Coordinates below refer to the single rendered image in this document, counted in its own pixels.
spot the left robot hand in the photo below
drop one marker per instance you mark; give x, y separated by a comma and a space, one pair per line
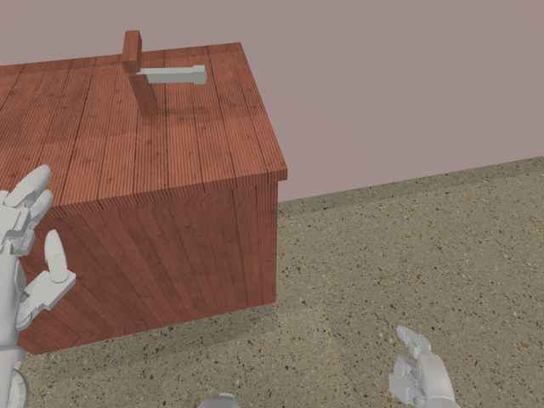
20, 212

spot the counter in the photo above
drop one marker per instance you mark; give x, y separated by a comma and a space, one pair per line
165, 195

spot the tap lever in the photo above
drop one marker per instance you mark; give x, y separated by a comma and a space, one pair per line
196, 74

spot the robot left forearm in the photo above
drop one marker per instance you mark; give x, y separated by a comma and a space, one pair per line
14, 388

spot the right robot hand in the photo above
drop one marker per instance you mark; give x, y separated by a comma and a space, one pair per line
425, 379

